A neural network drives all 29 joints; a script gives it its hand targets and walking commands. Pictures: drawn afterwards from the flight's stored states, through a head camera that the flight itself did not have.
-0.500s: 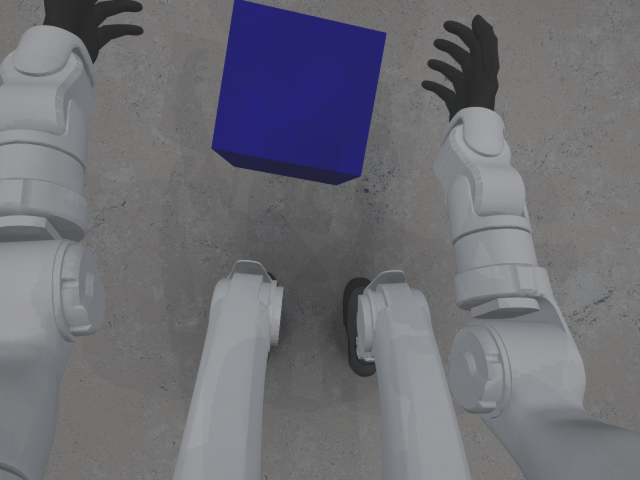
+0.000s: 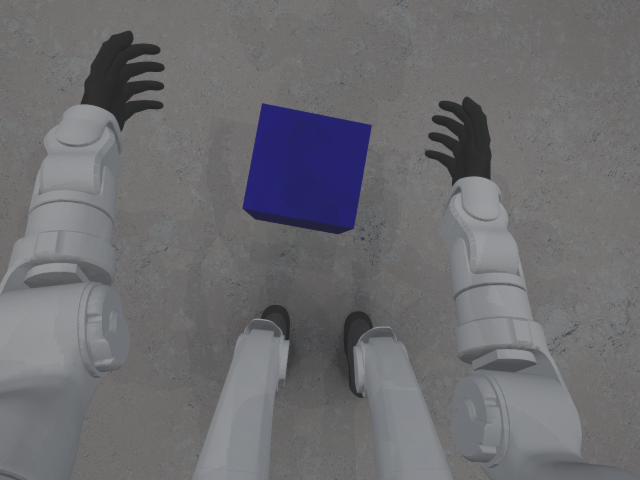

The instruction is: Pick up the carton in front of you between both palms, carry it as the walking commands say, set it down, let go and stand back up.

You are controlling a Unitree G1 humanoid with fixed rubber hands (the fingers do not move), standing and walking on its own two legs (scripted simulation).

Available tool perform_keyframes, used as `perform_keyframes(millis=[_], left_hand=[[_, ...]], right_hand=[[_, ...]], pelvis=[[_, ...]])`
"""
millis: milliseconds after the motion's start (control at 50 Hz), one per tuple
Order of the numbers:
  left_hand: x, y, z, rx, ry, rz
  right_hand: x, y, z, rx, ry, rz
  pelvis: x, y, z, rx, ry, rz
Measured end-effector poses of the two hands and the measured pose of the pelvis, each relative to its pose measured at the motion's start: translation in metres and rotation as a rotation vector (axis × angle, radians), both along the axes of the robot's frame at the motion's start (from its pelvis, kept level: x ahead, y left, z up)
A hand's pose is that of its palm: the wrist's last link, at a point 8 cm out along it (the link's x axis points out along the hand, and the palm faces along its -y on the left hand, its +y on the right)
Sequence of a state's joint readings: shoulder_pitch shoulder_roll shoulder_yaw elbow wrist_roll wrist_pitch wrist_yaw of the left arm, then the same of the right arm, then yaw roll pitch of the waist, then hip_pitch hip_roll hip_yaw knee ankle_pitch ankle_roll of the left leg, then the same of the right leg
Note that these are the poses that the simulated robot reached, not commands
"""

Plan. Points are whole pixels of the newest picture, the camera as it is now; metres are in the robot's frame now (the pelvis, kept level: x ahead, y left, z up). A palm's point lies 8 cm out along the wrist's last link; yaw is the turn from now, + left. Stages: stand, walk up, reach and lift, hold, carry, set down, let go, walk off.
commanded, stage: let go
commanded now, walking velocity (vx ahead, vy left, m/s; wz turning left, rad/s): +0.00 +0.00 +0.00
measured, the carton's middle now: (305, 178) +0.51 +0.03 -0.53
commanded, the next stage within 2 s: stand in 1.20 s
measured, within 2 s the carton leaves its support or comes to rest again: neither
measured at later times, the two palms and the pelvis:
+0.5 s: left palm (60, 258) +0.33 +0.23 +0.01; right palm (623, 310) +0.31 -0.23 +0.01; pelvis +0.07 -0.02 +0.10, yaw +2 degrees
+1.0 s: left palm (44, 410) +0.24 +0.20 +0.06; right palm out of the picture +0.26 -0.26 +0.06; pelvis +0.09 -0.04 +0.12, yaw +2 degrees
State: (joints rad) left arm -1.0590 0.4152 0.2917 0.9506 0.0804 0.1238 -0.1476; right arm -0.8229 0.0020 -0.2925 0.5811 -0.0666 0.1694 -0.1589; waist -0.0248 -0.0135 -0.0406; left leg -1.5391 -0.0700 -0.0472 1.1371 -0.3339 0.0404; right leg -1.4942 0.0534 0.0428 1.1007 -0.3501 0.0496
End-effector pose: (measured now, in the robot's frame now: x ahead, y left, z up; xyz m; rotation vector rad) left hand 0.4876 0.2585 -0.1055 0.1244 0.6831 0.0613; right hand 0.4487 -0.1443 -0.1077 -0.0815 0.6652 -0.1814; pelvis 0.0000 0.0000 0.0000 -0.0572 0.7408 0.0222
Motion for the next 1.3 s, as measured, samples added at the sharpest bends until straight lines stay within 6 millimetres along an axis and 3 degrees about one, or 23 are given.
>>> perform_keyframes(millis=[120,260,380,560,700,880,1200,1300], left_hand=[[-0.042,0.004,0.020,0.053,0.041,0.032],[-0.094,-0.001,0.053,0.048,0.066,0.053],[-0.124,-0.013,0.084,0.045,0.068,0.043],[-0.177,-0.035,0.124,0.047,0.086,0.025],[-0.217,-0.048,0.150,0.047,0.092,0.025],[-0.247,-0.057,0.163,0.039,0.110,0.029],[-0.256,-0.056,0.160,0.048,0.114,0.038],[-0.263,-0.032,0.150,0.147,0.149,0.049]], right_hand=[[-0.031,-0.008,0.021,-0.048,0.060,0.101],[-0.069,-0.037,0.059,-0.067,0.115,0.158],[-0.097,-0.062,0.093,-0.055,0.120,0.154],[-0.154,-0.093,0.135,-0.045,0.132,0.136],[-0.188,-0.113,0.160,-0.044,0.134,0.129],[-0.194,-0.119,0.167,-0.035,0.130,0.156],[-0.198,-0.119,0.170,-0.075,0.166,0.131],[-0.204,-0.138,0.160,-0.169,0.183,0.108]], pelvis=[[0.017,0.001,0.029,0.013,-0.049,0.008],[0.039,-0.004,0.059,0.030,-0.153,0.014],[0.057,-0.011,0.080,0.043,-0.254,0.011],[0.080,-0.022,0.108,0.059,-0.440,0.002],[0.091,-0.030,0.123,0.066,-0.598,-0.002],[0.089,-0.036,0.126,0.075,-0.753,0.006],[0.082,-0.036,0.123,0.077,-0.838,0.004],[0.084,-0.033,0.120,0.067,-0.781,0.004]])
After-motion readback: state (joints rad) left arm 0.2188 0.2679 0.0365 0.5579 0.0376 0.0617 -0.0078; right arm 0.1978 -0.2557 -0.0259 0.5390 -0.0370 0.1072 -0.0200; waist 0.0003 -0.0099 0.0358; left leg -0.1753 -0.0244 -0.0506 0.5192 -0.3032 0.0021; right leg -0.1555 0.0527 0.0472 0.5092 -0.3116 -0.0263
